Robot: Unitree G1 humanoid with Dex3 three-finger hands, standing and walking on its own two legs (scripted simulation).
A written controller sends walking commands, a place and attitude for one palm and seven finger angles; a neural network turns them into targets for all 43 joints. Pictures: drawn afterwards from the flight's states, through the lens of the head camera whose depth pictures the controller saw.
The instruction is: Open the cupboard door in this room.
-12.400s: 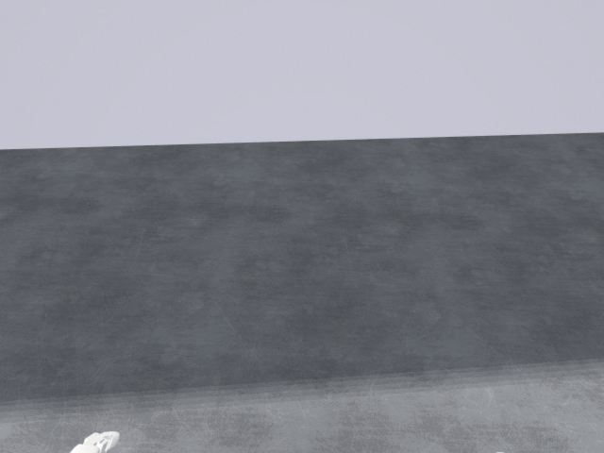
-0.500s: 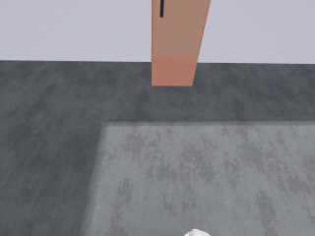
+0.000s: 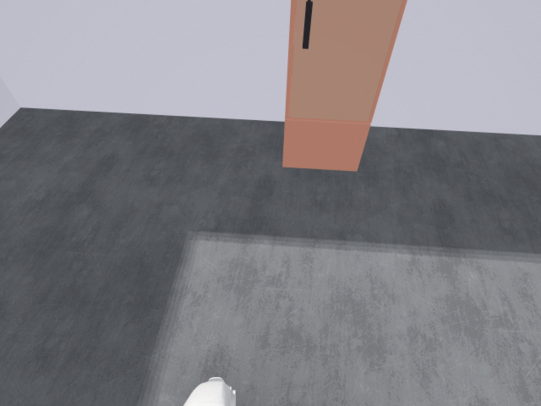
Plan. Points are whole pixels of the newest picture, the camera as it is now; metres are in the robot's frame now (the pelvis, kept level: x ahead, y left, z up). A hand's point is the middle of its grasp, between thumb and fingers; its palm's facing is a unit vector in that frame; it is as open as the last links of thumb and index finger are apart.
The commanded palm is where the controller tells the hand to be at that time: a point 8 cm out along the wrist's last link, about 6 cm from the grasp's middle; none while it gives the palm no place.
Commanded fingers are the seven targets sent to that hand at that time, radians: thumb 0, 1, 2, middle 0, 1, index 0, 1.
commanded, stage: turn or walk to find it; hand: left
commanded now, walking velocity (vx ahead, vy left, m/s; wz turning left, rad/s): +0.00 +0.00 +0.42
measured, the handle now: (307, 23) +1.34 -0.02 -0.01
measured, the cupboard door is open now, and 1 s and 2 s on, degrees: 0 0 0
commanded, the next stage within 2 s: stand and wait in 0.02 s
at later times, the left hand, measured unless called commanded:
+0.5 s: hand (156, 398) +0.16 +0.21 -0.17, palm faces +0.06 -0.97 -0.25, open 7.3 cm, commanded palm none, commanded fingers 0.00 0.90 0.90 -0.20 -0.30 -0.20 -0.30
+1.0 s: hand out of the picture +0.14 +0.15 -0.17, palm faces +0.07 -0.98 -0.18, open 7.3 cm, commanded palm none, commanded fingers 0.00 0.90 0.90 -0.20 -0.30 -0.20 -0.30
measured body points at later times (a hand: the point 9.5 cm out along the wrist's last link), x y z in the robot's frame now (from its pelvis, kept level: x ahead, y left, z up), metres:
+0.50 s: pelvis +0.12 +0.03 -0.01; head +0.11 +0.01 +0.44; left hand +0.15 +0.27 -0.15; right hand +0.18 -0.20 -0.17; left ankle +0.15 +0.13 -0.74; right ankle +0.13 -0.09 -0.74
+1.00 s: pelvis +0.16 +0.00 +0.00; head +0.16 -0.01 +0.45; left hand +0.14 +0.20 -0.16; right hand +0.13 -0.20 -0.17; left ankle +0.15 +0.13 -0.74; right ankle +0.13 -0.09 -0.74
